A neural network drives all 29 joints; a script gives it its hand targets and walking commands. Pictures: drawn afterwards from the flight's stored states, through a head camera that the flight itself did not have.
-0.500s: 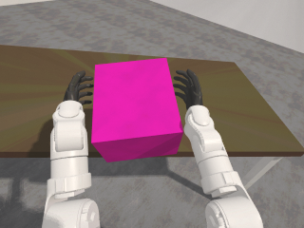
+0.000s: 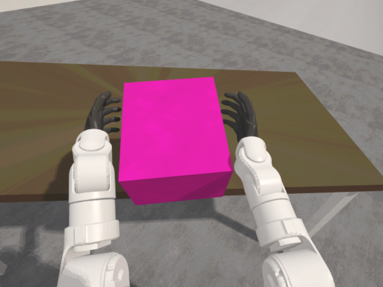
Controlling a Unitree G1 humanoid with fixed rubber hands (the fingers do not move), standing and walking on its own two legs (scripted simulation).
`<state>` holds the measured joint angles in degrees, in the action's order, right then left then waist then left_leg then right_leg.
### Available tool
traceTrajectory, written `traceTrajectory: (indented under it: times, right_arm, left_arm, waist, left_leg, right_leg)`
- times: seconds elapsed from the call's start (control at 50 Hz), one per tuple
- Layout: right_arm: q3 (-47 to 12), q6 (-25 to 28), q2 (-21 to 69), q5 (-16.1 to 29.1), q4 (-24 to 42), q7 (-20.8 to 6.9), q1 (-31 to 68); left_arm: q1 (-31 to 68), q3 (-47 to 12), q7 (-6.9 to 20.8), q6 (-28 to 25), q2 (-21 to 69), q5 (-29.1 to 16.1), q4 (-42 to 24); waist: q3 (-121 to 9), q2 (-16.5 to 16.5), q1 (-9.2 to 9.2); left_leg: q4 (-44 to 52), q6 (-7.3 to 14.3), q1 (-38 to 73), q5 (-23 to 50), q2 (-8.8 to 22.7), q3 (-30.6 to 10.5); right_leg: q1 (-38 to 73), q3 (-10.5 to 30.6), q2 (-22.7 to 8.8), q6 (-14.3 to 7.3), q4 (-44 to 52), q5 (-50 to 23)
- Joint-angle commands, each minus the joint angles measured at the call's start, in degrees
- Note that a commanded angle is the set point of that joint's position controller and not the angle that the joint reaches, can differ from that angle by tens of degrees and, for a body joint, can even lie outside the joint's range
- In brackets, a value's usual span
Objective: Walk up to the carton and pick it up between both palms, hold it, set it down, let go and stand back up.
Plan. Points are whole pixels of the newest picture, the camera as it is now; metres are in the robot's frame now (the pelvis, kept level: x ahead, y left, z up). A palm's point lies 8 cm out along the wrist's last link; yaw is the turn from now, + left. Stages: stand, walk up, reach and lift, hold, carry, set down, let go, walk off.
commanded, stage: hold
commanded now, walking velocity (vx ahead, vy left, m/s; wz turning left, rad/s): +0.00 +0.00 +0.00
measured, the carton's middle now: (174, 141) +0.40 +0.00 +0.11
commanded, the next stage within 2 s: none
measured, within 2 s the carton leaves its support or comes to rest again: neither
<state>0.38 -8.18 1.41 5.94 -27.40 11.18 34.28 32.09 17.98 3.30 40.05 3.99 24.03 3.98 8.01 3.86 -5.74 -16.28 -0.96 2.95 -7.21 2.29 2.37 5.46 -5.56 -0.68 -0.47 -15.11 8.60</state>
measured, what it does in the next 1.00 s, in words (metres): stands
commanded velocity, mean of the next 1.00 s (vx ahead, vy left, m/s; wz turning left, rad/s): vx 0.00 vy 0.00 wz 0.00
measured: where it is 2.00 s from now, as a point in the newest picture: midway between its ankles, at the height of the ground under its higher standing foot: outside the picture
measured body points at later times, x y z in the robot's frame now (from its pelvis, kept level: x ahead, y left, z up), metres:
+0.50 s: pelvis +0.00 +0.01 +0.00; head -0.03 +0.04 +0.45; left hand +0.37 +0.16 +0.17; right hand +0.37 -0.13 +0.17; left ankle +0.04 +0.13 -0.75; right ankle +0.02 -0.11 -0.75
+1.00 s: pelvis +0.00 +0.00 +0.00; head -0.03 +0.03 +0.45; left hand +0.37 +0.17 +0.17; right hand +0.37 -0.13 +0.18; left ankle +0.04 +0.13 -0.75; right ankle +0.02 -0.11 -0.75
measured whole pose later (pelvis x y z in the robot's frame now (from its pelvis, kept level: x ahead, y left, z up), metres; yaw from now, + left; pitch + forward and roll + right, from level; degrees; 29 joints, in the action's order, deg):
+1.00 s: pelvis +0.00 +0.00 +0.00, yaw +1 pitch -13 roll +0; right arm 0.7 -9.8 2.7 5.4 -25.9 12.0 34.6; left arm 32.6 18.4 5.0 41.0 2.8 24.5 3.2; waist 8.4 4.9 -5.6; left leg -16.2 -0.8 3.5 -7.1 2.0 1.9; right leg 6.6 -6.4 -0.9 -0.3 -14.4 8.5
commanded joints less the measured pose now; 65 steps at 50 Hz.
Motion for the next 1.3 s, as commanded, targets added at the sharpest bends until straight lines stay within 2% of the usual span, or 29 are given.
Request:
traceTrajectory:
  times: [0.0,0.14,0.28,0.4,0.56,0.76,0.88,0.9,0.96,1.04,1.14,1.28]
  right_arm:
    - [-18.8,1.5,23.9,1.7,11.4,-6.2,34.6]
    - [-16.6,1.0,23.4,1.3,11.0,-5.9,33.3]
    - [-15.3,1.8,22.0,0.7,11.6,-6.7,32.6]
    - [-16.3,2.5,21.0,1.3,12.7,-7.3,33.4]
    - [-17.1,2.2,21.2,2.1,12.4,-7.5,34.6]
    - [-16.4,1.3,22.5,1.4,11.4,-6.7,34.0]
    - [-16.4,1.5,22.6,1.2,11.9,-6.6,33.7]
    - [-17.5,1.8,23.1,1.1,16.5,-6.3,37.1]
    - [-18.0,1.3,23.2,1.4,16.4,-5.7,37.1]
    - [-16.6,0.4,22.2,0.9,13.3,-6.0,34.5]
    - [-14.8,0.5,20.4,0.8,12.4,-6.9,33.7]
    - [-13.7,0.9,19.7,0.4,12.0,-7.8,33.8]
  left_arm:
    - [31.1,-19.7,9.2,-3.8,20.9,-7.5,-6.7]
    - [31.8,-20.1,10.5,-3.2,21.0,-7.2,-6.6]
    - [31.8,-22.6,10.1,-3.9,21.8,-8.0,-7.8]
    - [30.9,-24.0,8.9,-4.1,22.2,-8.6,-9.0]
    - [30.6,-22.9,8.3,-3.2,22.1,-8.0,-8.8]
    - [31.2,-21.4,9.5,-3.0,21.6,-7.7,-7.4]
    - [31.3,-21.8,9.8,-3.5,21.5,-8.0,-7.5]
    - [32.1,-22.0,10.2,-3.4,20.3,-8.8,-8.1]
    - [32.2,-22.0,10.5,-3.4,19.3,-8.7,-8.4]
    - [31.7,-20.6,10.8,-2.5,19.0,-7.5,-7.9]
    - [31.6,-21.6,10.6,-1.6,19.7,-7.8,-9.2]
    - [31.7,-22.9,9.8,-1.3,20.6,-8.1,-10.2]
  waist:
    - [-20.6,-1.9,1.95]
    - [-18.8,-3.2,-0.22]
    - [-20.1,-5.3,-1.62]
    - [-21.9,-5.8,-0.93]
    - [-21.5,-4.9,0.57]
    - [-20.0,-3.6,-0.06]
    - [-20.5,-3.9,-0.55]
    - [-22.5,-1.5,0.19]
    - [-22.8,-1.7,0.06]
    - [-19.6,-3.3,-0.04]
    - [-19.8,-5.8,-0.66]
    - [-19.4,-6.2,-1.13]
  left_leg:
    - [1.3,1.9,4.5,7.1,-4.3,3.2]
    - [1.4,1.2,5.4,6.3,-4.2,3.5]
    - [0.5,-0.4,8.0,9.4,-3.5,2.7]
    - [-0.5,-1.0,9.9,12.9,-3.0,2.2]
    - [-0.1,-0.1,8.3,11.6,-3.2,2.7]
    - [0.8,0.7,6.2,8.0,-3.9,3.2]
    - [0.6,0.4,6.6,8.8,-3.9,3.0]
    - [0.3,1.1,4.8,9.4,-4.1,2.9]
    - [0.7,1.2,3.9,9.7,-4.4,3.0]
    - [1.6,0.8,4.0,7.6,-4.0,3.0]
    - [1.2,-0.5,6.3,9.3,-3.3,2.9]
    - [0.9,-1.1,7.3,9.5,-2.5,2.3]
  right_leg:
    - [4.0,-1.0,1.6,2.7,1.5,-11.6]
    - [2.7,-1.6,1.6,2.7,2.2,-9.8]
    - [0.5,-3.0,2.5,1.9,2.1,-7.7]
    - [-0.5,-3.4,3.1,1.3,1.7,-7.8]
    - [0.4,-2.6,2.9,1.3,1.7,-7.5]
    - [2.0,-1.9,2.1,2.1,2.0,-9.0]
    - [2.2,-2.2,2.2,2.2,1.8,-9.9]
    - [5.3,-1.7,1.9,3.1,1.6,-12.6]
    - [7.6,-1.1,1.6,3.7,0.7,-16.2]
    - [5.2,-1.6,1.6,2.9,1.7,-11.1]
    - [2.9,-2.5,2.2,1.9,2.3,-7.5]
    - [1.0,-3.1,2.7,1.1,2.4,-4.4]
